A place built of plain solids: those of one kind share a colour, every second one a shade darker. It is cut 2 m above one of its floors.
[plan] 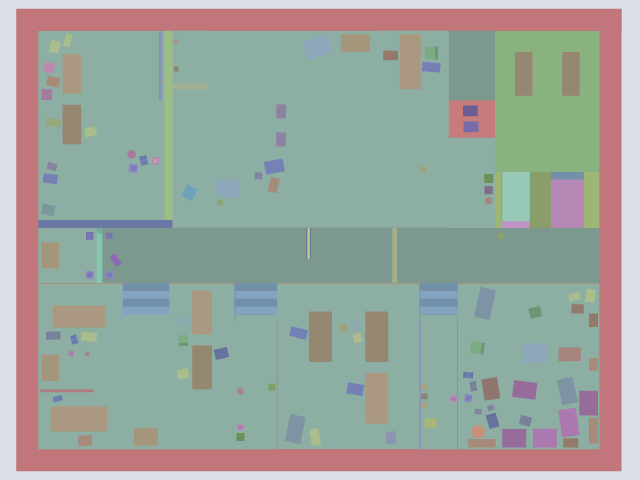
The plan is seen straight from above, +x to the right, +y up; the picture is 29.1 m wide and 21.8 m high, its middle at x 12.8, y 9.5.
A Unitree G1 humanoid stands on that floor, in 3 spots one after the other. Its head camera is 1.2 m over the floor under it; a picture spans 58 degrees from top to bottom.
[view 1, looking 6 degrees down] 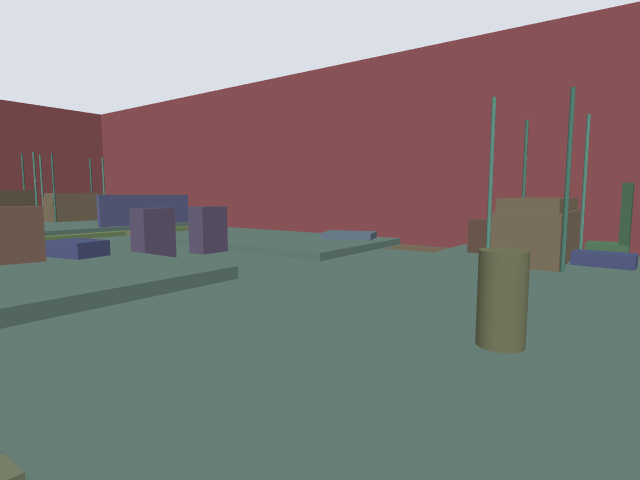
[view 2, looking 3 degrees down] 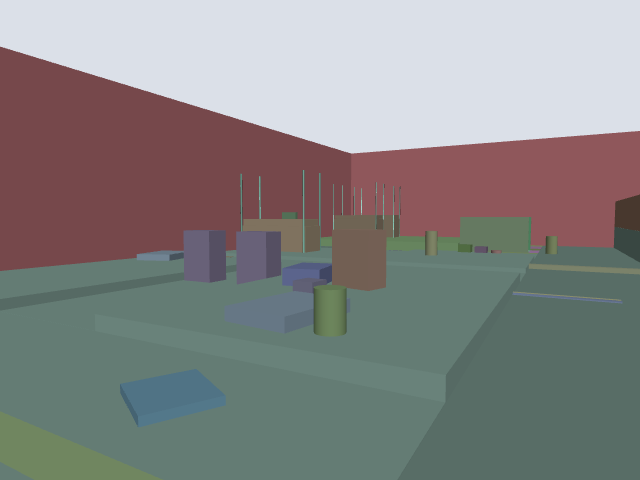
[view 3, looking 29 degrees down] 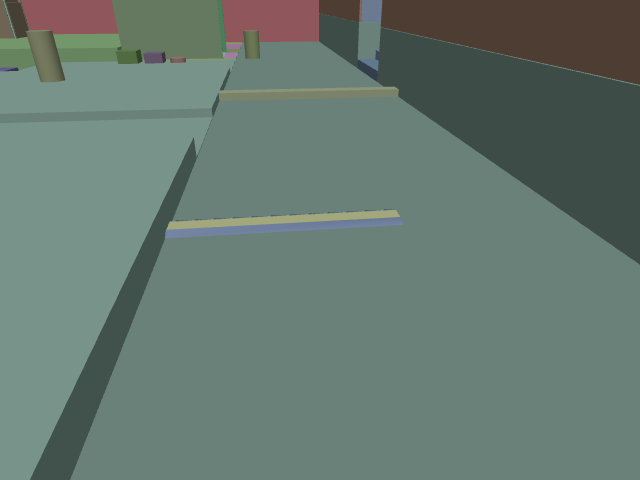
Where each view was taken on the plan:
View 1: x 18.20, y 9.43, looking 126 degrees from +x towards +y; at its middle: floor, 10.04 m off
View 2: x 4.90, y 9.43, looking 29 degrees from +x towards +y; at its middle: pole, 14.30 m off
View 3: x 9.90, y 9.43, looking -7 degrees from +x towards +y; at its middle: floor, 2.48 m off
